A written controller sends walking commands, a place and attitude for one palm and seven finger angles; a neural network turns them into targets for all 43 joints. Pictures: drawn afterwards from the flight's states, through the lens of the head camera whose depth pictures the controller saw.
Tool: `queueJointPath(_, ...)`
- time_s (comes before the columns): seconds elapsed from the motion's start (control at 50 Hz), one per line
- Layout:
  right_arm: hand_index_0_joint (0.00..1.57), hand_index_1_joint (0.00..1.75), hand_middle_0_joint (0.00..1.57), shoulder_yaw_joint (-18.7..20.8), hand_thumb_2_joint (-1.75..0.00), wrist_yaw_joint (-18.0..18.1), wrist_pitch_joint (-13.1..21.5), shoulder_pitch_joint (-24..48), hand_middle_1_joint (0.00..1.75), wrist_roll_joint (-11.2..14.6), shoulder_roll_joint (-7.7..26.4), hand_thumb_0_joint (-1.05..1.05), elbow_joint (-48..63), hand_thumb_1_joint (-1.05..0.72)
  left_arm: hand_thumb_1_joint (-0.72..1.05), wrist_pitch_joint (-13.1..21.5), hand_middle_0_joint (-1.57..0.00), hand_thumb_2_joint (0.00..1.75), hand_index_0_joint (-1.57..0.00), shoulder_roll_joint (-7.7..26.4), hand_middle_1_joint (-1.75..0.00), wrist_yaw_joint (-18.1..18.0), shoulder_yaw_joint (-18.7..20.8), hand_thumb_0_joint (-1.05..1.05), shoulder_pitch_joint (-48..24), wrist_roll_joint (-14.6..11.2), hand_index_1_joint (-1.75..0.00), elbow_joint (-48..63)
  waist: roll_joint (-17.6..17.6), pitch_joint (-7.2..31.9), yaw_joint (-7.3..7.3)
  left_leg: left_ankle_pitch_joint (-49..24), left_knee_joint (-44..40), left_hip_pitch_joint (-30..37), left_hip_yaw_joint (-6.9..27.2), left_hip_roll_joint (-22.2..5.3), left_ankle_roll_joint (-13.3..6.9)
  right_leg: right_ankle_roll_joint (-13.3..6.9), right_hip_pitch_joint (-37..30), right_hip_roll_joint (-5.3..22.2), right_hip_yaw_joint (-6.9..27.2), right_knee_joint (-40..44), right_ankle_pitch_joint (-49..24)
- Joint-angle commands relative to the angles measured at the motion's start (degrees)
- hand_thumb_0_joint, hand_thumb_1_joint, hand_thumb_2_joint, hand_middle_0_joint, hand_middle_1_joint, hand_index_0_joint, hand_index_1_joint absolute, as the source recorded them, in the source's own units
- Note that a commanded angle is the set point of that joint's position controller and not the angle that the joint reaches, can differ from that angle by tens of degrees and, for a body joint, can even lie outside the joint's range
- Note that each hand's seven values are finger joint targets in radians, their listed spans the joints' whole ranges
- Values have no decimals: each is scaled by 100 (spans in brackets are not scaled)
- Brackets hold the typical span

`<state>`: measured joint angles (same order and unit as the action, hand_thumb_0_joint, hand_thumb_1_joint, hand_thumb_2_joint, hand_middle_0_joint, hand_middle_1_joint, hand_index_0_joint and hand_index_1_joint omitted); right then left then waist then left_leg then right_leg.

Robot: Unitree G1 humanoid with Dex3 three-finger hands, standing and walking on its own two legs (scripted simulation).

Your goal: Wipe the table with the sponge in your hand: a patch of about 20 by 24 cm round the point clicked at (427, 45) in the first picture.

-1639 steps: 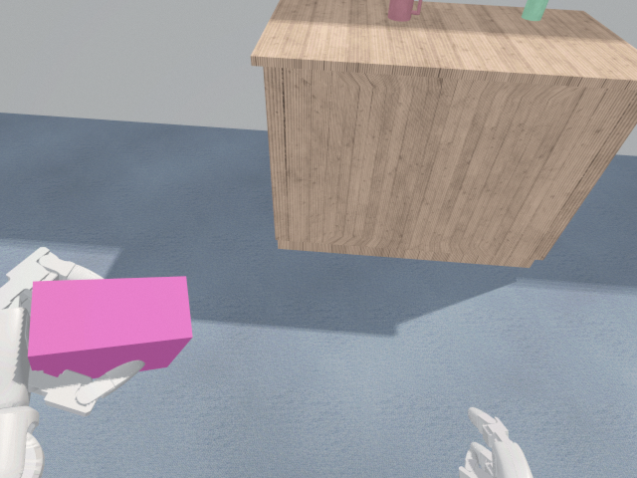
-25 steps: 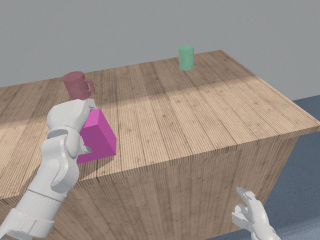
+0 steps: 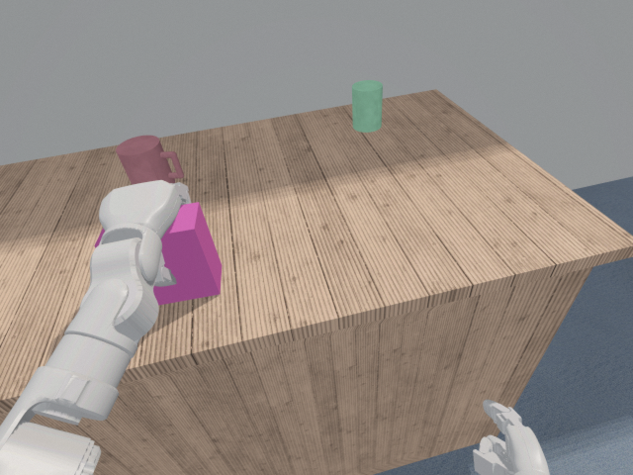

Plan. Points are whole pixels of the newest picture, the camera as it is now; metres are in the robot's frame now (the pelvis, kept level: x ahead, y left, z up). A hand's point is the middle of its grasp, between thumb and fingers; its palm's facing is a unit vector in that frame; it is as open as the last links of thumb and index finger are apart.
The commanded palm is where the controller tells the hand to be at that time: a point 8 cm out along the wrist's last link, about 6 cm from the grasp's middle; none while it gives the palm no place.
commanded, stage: wipe forward along the middle lane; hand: left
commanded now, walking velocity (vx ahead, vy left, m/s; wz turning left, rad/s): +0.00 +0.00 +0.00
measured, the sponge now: (170, 267) +0.34 +0.26 +0.11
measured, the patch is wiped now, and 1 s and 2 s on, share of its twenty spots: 0.95 0.95 0.95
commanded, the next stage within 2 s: slide back across to the first lane in 1.14 s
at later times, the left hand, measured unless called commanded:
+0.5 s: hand (165, 224) +0.37 +0.26 +0.16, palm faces -0.01 -0.01 -1.00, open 10.2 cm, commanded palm +0.37 +0.26 +0.19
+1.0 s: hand (169, 205) +0.42 +0.28 +0.16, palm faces -0.06 +0.00 -1.00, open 10.2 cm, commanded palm +0.41 +0.28 +0.19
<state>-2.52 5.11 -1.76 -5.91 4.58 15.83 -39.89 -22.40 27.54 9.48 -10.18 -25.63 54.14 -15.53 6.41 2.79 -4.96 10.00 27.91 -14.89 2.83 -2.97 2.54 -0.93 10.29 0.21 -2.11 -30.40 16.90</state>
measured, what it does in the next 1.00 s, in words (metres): stands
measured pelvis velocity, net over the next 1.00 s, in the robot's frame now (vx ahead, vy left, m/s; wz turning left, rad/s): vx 0.00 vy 0.00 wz -0.01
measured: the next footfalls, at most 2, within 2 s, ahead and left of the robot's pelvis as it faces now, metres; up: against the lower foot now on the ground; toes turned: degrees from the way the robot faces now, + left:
none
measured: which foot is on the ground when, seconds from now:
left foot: down 0.00-1.00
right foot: down 0.00-1.00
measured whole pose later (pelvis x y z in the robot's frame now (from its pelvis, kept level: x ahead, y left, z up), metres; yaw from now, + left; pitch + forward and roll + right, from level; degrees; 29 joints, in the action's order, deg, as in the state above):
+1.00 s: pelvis +0.00 +0.00 +0.00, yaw -1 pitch +2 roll -1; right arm -0.7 5.2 -3.6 -14.1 4.7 16.2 -42.2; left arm -12.0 30.5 6.3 -6.7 -46.3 57.4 -48.1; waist 4.6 4.5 -0.1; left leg 9.8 29.5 -22.3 2.8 -3.4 1.7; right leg -0.7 17.2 -0.4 -1.7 -30.6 15.7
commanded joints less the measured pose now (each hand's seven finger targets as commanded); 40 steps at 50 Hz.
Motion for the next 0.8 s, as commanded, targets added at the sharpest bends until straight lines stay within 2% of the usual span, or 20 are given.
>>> queueJointPath(0.0,20,30,20,196,-90,21,345,1166,30,-8,534,0,1017,-90,10,94,-120,130,-120,938,-160,-210,476,0,-1925,64,-160,242,-810,721,77,25,-334,607,-394,462,-368,-217,435,-185,-5,906,-376)
queueJointPath(0.08,20,30,20,214,-90,32,313,1072,30,-11,552,0,930,-90,10,151,-120,130,-120,888,-160,-239,409,0,-2102,107,-160,-133,-941,710,119,-7,-300,551,-423,471,-379,-204,462,-183,-10,920,-484)
queueJointPath(0.1,20,30,20,216,-90,26,310,1047,30,-10,576,0,953,-90,10,168,-120,130,-120,1001,-160,-246,505,0,-2134,121,-160,-109,-791,738,104,62,-373,562,-391,465,-359,-227,431,-192,-21,919,-375)
queueJointPath(0.16,20,30,20,223,-90,24,296,1002,30,5,546,0,927,-90,10,227,-120,130,-120,722,-160,-266,245,0,-2333,146,-160,-325,-882,692,165,119,-353,525,-417,479,-375,-212,519,-192,-46,929,-351)
queueJointPath(0.2,20,30,20,230,-90,34,285,922,30,-9,592,0,899,-90,10,254,-120,130,-120,1046,-160,-305,519,0,-2382,171,-160,-514,-859,761,147,150,-378,503,-386,470,-361,-227,472,-198,-24,921,-301)
queueJointPath(0.24,20,30,20,220,-90,39,278,887,30,19,569,0,867,-90,10,288,-120,130,-120,783,-160,-305,253,0,-2632,167,-160,-747,-899,591,224,282,-379,411,-410,477,-363,-207,616,-195,-59,934,-186)
queueJointPath(0.28,20,30,20,235,-90,44,256,842,30,10,577,0,868,-90,10,326,-120,130,-120,829,-160,-318,276,0,-2667,206,-160,-850,-820,705,203,229,-357,409,-413,490,-368,-215,584,-191,-41,915,-264)
queueJointPath(0.3,20,30,20,238,-90,44,247,788,30,6,598,0,858,-90,10,349,-120,130,-120,1020,-160,-330,453,0,-2678,251,-160,-964,-877,705,209,301,-420,390,-378,466,-349,-231,575,-207,-52,929,-152)
queueJointPath(0.32,20,30,20,233,-90,41,247,766,30,23,591,0,860,-90,10,371,-120,130,-120,820,-160,-335,235,0,-2831,266,-160,-1045,-817,701,244,281,-379,366,-405,485,-356,-229,610,-200,-62,891,-190)
queueJointPath(0.36,20,30,20,260,-90,35,217,685,30,10,604,0,819,-90,10,401,-120,130,-120,933,-160,-372,363,0,-2750,290,-160,-1284,-887,703,229,284,-349,309,-397,470,-360,-224,633,-202,-52,891,-209)
queueJointPath(0.38,20,30,20,257,-90,40,198,707,30,18,600,0,853,-90,10,413,-120,130,-120,834,-160,-368,268,0,-2815,269,-160,-1306,-928,648,244,325,-332,273,-410,482,-371,-209,679,-194,-50,905,-160)
queueJointPath(0.4,20,30,20,259,-90,46,197,655,30,9,624,0,832,-90,10,442,-120,130,-120,1033,-160,-373,443,0,-2884,279,-160,-1424,-889,670,256,408,-377,256,-378,470,-355,-217,695,-204,-43,912,-61)
queueJointPath(0.42,20,30,20,253,-90,55,194,611,30,22,631,0,796,-90,10,452,-120,130,-120,948,-160,-371,295,0,-3040,305,-160,-1594,-937,594,296,452,-352,205,-399,473,-365,-205,767,-202,-58,886,-15)
queueJointPath(0.5,20,30,20,281,-90,74,173,461,30,8,648,0,780,-90,10,560,-120,130,-120,1283,-160,-374,517,0,-3312,364,-160,-1836,-775,768,296,447,-333,150,-368,480,-362,-221,742,-199,-10,888,-16)
queueJointPath(0.54,20,30,20,287,-90,89,171,366,30,17,665,0,727,-90,10,607,-120,130,-120,1198,-160,-374,373,0,-3534,399,-160,-2082,-916,714,373,498,-286,99,-400,464,-383,-195,841,-192,-14,867,24)
queueJointPath(0.6,20,30,20,310,-90,100,188,252,30,13,662,0,737,-90,10,700,-120,130,-120,1236,-160,-358,404,0,-3738,400,-160,-2166,-770,815,389,513,-309,106,-365,467,-384,-208,852,-192,-1,869,0)
queueJointPath(0.68,20,30,20,343,-90,88,184,61,30,12,682,0,674,-90,10,817,-120,130,-120,1172,-160,-390,312,0,-3906,433,-160,-2428,-858,860,452,484,-223,43,-375,458,-413,-193,917,-195,14,831,-83)
queueJointPath(0.7,20,30,20,357,-90,88,200,42,30,8,679,0,696,-90,10,878,-120,130,-120,1237,-160,-392,404,0,-3962,401,-160,-2350,-801,962,441,422,-241,62,-340,457,-408,-207,856,-191,21,834,-157)
queueJointPath(0.74,20,30,20,379,-90,88,173,-80,30,-9,718,0,628,-90,10,910,-120,130,-120,1437,-160,-445,558,0,-3862,442,-160,-2620,-1010,991,452,295,-148,11,-368,448,-430,-186,832,-193,42,819,-297)
queueJointPath(0.78,20,30,20,394,-90,75,145,-111,30,-15,719,0,629,-90,10,942,-120,130,-120,1443,-160,-472,565,0,-3831,419,-160,-2626,-1016,1034,454,247,-132,-14,-383,448,-440,-169,799,-184,68,837,-398)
